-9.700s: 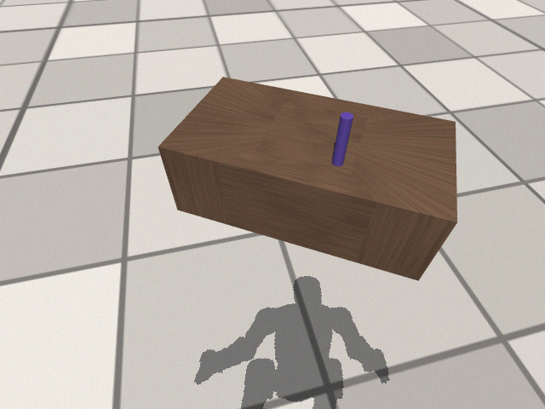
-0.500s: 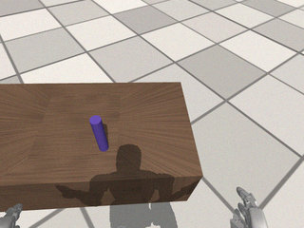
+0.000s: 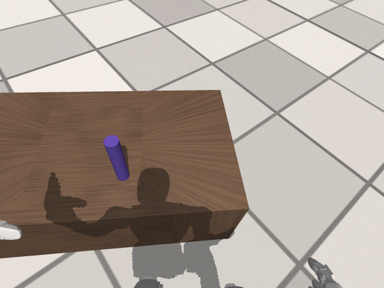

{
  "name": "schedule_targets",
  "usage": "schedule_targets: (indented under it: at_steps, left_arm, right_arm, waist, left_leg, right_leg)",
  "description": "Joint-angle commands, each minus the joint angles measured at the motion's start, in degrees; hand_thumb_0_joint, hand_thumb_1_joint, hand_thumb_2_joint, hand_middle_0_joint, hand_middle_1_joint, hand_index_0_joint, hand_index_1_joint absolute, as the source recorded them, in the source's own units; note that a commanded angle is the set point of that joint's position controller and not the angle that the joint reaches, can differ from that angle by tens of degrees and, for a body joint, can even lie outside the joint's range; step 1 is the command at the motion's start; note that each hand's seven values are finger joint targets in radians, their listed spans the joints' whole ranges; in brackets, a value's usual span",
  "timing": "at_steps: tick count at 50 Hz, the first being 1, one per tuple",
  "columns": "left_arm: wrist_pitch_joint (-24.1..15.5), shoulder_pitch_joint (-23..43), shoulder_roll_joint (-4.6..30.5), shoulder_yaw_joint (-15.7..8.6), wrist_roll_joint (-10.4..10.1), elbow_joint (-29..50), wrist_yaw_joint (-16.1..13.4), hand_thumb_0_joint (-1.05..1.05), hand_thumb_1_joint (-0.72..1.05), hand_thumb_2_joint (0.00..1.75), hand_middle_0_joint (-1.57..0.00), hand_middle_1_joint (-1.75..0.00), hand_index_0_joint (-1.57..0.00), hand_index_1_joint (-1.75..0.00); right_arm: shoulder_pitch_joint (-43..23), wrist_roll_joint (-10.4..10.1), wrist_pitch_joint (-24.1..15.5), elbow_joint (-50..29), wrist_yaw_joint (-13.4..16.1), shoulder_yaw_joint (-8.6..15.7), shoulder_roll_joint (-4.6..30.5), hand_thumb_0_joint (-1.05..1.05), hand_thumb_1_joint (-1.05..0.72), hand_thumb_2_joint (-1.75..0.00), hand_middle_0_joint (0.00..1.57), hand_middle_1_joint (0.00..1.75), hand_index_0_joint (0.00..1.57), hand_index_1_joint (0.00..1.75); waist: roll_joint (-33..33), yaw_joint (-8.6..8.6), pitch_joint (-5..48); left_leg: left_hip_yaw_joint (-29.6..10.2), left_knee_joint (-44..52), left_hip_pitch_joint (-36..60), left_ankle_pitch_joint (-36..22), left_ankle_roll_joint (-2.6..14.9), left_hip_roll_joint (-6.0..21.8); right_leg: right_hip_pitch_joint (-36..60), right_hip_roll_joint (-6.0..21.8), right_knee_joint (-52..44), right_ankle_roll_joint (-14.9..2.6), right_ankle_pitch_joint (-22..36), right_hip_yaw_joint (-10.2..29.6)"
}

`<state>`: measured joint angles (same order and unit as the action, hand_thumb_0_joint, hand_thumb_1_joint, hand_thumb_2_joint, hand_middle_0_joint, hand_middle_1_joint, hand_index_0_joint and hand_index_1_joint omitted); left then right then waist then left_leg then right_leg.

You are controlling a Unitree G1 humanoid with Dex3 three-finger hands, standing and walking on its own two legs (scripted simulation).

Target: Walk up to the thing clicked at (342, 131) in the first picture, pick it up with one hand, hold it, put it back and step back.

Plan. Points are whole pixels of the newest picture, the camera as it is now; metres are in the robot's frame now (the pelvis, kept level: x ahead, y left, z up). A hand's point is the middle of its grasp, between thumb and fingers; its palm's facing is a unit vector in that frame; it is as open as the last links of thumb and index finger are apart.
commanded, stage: go down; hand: left
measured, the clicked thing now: (118, 160) +0.54 +0.22 -0.22
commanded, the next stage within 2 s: none
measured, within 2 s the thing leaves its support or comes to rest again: neither
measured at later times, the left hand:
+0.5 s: hand out of the picture +0.36 +0.39 +0.03, palm faces +0.26 -0.96 -0.10, open 17.1 cm
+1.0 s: hand out of the picture +0.39 +0.41 +0.04, palm faces +0.28 -0.96 -0.06, open 17.1 cm
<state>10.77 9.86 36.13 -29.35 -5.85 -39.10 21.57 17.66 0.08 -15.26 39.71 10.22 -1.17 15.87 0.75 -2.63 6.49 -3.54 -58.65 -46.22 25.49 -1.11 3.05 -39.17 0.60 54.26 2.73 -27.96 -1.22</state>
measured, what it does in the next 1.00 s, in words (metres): stands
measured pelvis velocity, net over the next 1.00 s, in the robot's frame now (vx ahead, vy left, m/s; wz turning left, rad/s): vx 0.00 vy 0.01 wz -0.03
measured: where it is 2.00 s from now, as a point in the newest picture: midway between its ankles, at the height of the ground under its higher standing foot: outside the picture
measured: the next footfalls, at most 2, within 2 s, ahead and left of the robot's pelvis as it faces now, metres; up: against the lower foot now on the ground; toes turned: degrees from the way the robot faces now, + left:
none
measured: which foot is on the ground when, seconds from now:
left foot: down 0.00-1.00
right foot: down 0.00-1.00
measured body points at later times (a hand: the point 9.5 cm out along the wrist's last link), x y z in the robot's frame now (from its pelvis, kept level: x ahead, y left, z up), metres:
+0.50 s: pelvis -0.01 +0.00 -0.01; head +0.09 +0.04 +0.43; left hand +0.34 +0.44 +0.04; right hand +0.08 -0.28 -0.09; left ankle +0.03 +0.12 -0.68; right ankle -0.01 -0.16 -0.68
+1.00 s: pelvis +0.00 +0.01 -0.02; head +0.12 +0.06 +0.42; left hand +0.37 +0.46 +0.04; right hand +0.07 -0.27 -0.11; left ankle +0.03 +0.13 -0.68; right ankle -0.01 -0.16 -0.68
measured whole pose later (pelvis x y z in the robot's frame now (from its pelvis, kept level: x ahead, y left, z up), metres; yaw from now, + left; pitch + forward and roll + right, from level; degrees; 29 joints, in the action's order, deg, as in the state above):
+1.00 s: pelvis +0.00 +0.01 -0.02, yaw -2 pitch +20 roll -5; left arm -11.3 32.7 48.4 -41.4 -6.0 -64.1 30.1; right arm 18.1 2.0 -8.1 38.6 7.8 -3.7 16.6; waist -0.9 -4.7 5.4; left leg -3.5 -63.5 -56.7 26.9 -0.3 3.7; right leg -49.0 -0.2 57.4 3.5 -28.2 -0.8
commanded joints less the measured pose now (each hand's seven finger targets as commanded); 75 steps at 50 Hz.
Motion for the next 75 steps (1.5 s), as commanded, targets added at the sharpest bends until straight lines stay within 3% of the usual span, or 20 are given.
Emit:
schedule_targets:
  at_steps: [1,2,4,5,7,11,14,16,17,19,23,29,36,42,47,56,64,72,73,75]
  left_arm:
    - [-9.5,13.8,20.6,-7.3,-0.1,2.4,1.9,0.00,-0.61,0.09,-0.05,-0.02,-0.02,-0.05]
    - [-11.0,14.7,22.9,-8.6,0.3,2.4,1.9,0.00,-0.60,0.09,-0.05,-0.02,-0.03,-0.05]
    - [-12.8,13.7,22.8,-9.3,0.4,-0.8,2.1,0.00,-0.55,0.10,-0.05,-0.02,-0.02,-0.05]
    - [-13.7,15.9,20.7,-7.4,0.2,-0.7,2.6,0.00,-0.55,0.10,-0.05,-0.02,-0.03,-0.04]
    - [-15.8,20.6,27.0,-11.1,0.1,2.4,2.5,0.00,-0.51,0.09,-0.05,-0.01,-0.02,-0.03]
    - [-18.7,27.1,27.0,-10.8,-0.3,0.0,3.0,0.00,-0.51,0.13,-0.04,-0.01,-0.01,-0.05]
    - [-20.0,27.5,28.7,-11.9,-0.5,-4.4,3.8,0.00,-0.39,0.11,-0.03,0.00,-0.01,-0.01]
    - [-20.5,28.0,27.9,-11.0,-0.4,-9.0,4.6,0.00,-0.39,0.10,-0.04,0.00,-0.01,-0.01]
    - [-20.9,28.2,29.3,-11.5,-0.5,-9.0,4.9,0.00,-0.39,0.09,-0.04,0.00,-0.02,-0.01]
    - [-21.3,29.4,28.5,-10.4,-0.5,-11.2,5.8,0.00,-0.40,0.08,-0.04,0.00,-0.02,-0.01]
    - [-22.7,31.0,30.3,-11.4,-0.9,-14.3,6.7,0.00,-0.42,0.07,-0.05,0.00,-0.03,-0.01]
    - [-25.3,37.0,35.7,-14.2,-1.4,-11.2,7.2,0.00,-0.39,0.07,-0.04,0.00,-0.02,-0.01]
    - [-25.4,37.6,36.8,-15.4,-1.6,-12.6,8.0,0.00,-0.40,0.09,-0.04,0.00,-0.02,-0.02]
    - [-24.7,35.5,34.6,-13.9,-1.6,-14.2,8.8,0.00,-0.42,0.08,-0.05,0.00,-0.02,-0.02]
    - [-25.5,37.8,36.3,-14.9,-1.9,-13.0,8.3,0.00,-0.43,0.06,-0.04,0.00,-0.02,-0.01]
    - [-26.5,42.3,37.4,-14.6,-1.2,-14.9,8.9,0.00,-0.45,0.05,-0.05,0.00,-0.03,-0.02]
    - [-26.8,45.6,39.1,-14.4,-1.2,-16.1,9.2,0.00,-0.46,0.05,-0.05,-0.01,-0.04,-0.02]
    - [-27.3,45.3,41.6,-16.5,-1.6,-16.2,9.5,0.00,-0.44,0.05,-0.05,-0.01,-0.03,-0.02]
    - [-27.2,45.4,41.4,-16.2,-1.5,-16.9,9.4,0.00,-0.43,0.05,-0.05,0.00,-0.03,-0.02]
    - [-27.3,45.9,42.1,-16.5,-1.3,-16.5,9.4,0.00,-0.43,0.06,-0.05,-0.01,-0.03,-0.02]
  right_arm:
    - [2.9,0.2,-2.5,-5.4,0.2,3.8,10.0,0.00,-0.90,-0.90,0.20,0.30,0.20,0.30]
    - [2.7,0.3,-2.3,-6.0,0.1,4.1,10.4,0.00,-0.90,-0.90,0.20,0.30,0.20,0.30]
    - [2.4,0.4,-1.6,-7.0,-0.2,4.2,10.7,0.00,-0.90,-0.90,0.20,0.30,0.20,0.30]
    - [4.1,0.5,-1.1,-5.1,-0.5,4.5,10.7,0.00,-0.90,-0.90,0.20,0.30,0.20,0.30]
    - [3.4,0.5,-0.6,-6.6,-0.5,4.5,11.5,0.00,-0.89,-0.90,0.20,0.30,0.20,0.30]
    - [4.4,0.7,0.5,-5.6,-0.5,4.4,11.8,0.00,-0.89,-0.90,0.20,0.30,0.20,0.30]
    - [4.6,0.7,1.3,-5.2,-0.2,4.1,12.2,0.00,-0.88,-0.90,0.20,0.30,0.20,0.30]
    - [5.4,1.0,1.9,-4.5,-0.2,3.7,11.9,0.00,-0.89,-0.90,0.20,0.30,0.20,0.30]
    - [5.1,0.9,2.0,-4.9,-0.3,3.6,12.1,0.00,-0.88,-0.90,0.20,0.30,0.20,0.30]
    - [5.1,1.1,2.3,-5.1,-0.3,3.3,12.2,0.00,-0.88,-0.90,0.20,0.30,0.20,0.30]
    - [5.1,1.1,2.7,-5.3,-0.8,3.0,12.6,0.00,-0.88,-0.90,0.20,0.30,0.20,0.30]
    - [5.7,1.5,3.4,-5.1,-0.8,2.4,12.8,0.00,-0.88,-0.90,0.20,0.30,0.20,0.30]
    - [6.8,1.9,4.4,-4.3,-0.7,2.2,13.2,0.00,-0.90,-0.90,0.20,0.30,0.20,0.30]
    - [7.2,1.9,5.2,-4.6,-1.0,2.1,13.2,0.00,-0.89,-0.90,0.20,0.30,0.20,0.30]
    - [6.4,1.6,5.3,-5.4,-1.0,2.0,12.7,0.00,-0.90,-0.90,0.20,0.30,0.20,0.30]
    - [6.9,2.3,5.6,-4.4,-0.9,1.7,13.2,0.00,-0.90,-0.90,0.20,0.30,0.20,0.30]
    - [6.9,2.3,5.7,-5.2,-1.1,1.2,13.5,0.00,-0.89,-0.90,0.20,0.30,0.20,0.30]
    - [7.6,2.4,6.1,-5.1,-1.2,0.5,13.5,0.00,-0.89,-0.90,0.20,0.30,0.20,0.30]
    - [7.9,2.4,6.1,-5.2,-1.3,0.6,13.8,0.00,-0.90,-0.90,0.20,0.30,0.20,0.30]
    - [8.2,2.4,6.4,-5.1,-1.3,0.6,13.7,0.00,-0.89,-0.90,0.20,0.30,0.20,0.30]
  waist:
    - [6.1,1.69,12.9]
    - [6.8,2.02,13.7]
    - [6.1,2.22,14.2]
    - [8.0,1.95,15.3]
    - [10.5,2.72,17.3]
    - [9.9,0.25,17.2]
    - [8.7,0.22,16.1]
    - [7.4,-0.50,15.4]
    - [7.8,0.24,14.4]
    - [8.1,-0.60,14.9]
    - [8.9,-0.50,15.5]
    - [10.5,-0.37,20.3]
    - [12.8,-0.46,23.9]
    - [12.2,-0.54,22.6]
    - [9.5,-0.77,21.3]
    - [13.7,-1.71,21.8]
    - [13.8,-2.04,21.3]
    - [14.0,-1.25,24.7]
    - [13.5,-1.92,25.1]
    - [13.3,-1.96,24.6]
  left_leg:
    - [1.8,8.1,12.4,-14.8,1.59,-1.2]
    - [1.6,8.4,12.9,-15.2,1.54,-1.1]
    - [1.6,8.4,13.8,-16.6,1.56,-0.9]
    - [1.3,8.4,14.9,-17.1,1.21,-0.9]
    - [1.2,8.6,16.4,-16.5,1.07,-0.8]
    - [1.0,8.6,17.1,-14.3,1.11,-0.4]
    - [1.2,8.2,15.4,-13.4,1.39,-0.6]
    - [1.4,7.5,14.1,-13.3,1.64,-0.7]
    - [1.6,7.9,12.9,-12.2,1.59,-0.7]
    - [1.9,7.0,13.1,-13.0,1.73,-0.7]
    - [1.1,6.8,12.8,-12.4,1.53,-0.3]
    - [1.3,5.0,14.8,-15.9,1.66,-0.4]
    - [0.0,3.3,18.2,-24.8,1.05,0.2]
    - [-0.6,2.8,17.9,-28.6,0.86,0.5]
    - [0.5,3.3,13.7,-19.5,1.75,-0.1]
    - [-0.9,3.2,16.4,-20.6,0.90,0.4]
    - [-1.1,3.3,13.1,-14.1,0.84,0.4]
    - [-1.1,0.7,14.3,-20.9,0.94,0.2]
    - [-1.2,0.6,15.1,-21.9,0.96,0.3]
    - [-1.0,0.6,13.6,-20.4,1.10,0.1]
  right_leg:
    - [0.3,-1.9,-6.0,-3.21,13.1,-1.9]
    - [0.3,-1.9,-5.8,-3.37,13.2,-2.0]
    - [0.5,-2.0,-5.6,-3.42,14.1,-2.0]
    - [-0.4,-2.1,-5.1,-3.57,14.1,-2.1]
    - [-0.8,-2.0,-5.1,-3.76,13.3,-1.9]
    - [-2.5,-2.2,-5.2,-3.74,12.4,-1.7]
    - [-2.6,-2.2,-5.7,-3.67,11.9,-1.4]
    - [-3.0,-2.1,-5.8,-3.50,12.2,-1.2]
    - [-2.9,-2.1,-5.9,-3.65,11.3,-1.2]
    - [-3.8,-2.0,-6.0,-3.48,12.1,-0.9]
    - [-5.8,-2.2,-4.9,-3.72,10.7,-1.6]
    - [-5.4,-2.1,-4.3,-3.59,13.3,-1.3]
    - [-7.2,-2.2,-2.7,-3.68,17.2,-2.0]
    - [-8.6,-2.4,-2.2,-3.71,18.4,-2.7]
    - [-6.5,-2.3,-3.3,-3.48,15.4,-1.9]
    - [-11.2,-2.3,-1.8,-3.82,13.6,-2.4]
    - [-12.7,-2.6,-1.3,-4.02,9.8,-2.6]
    - [-12.6,-2.5,-0.1,-3.87,13.7,-2.5]
    - [-12.8,-2.5,-0.1,-3.88,14.2,-2.6]
    - [-12.2,-2.4,-0.2,-3.90,13.9,-2.4]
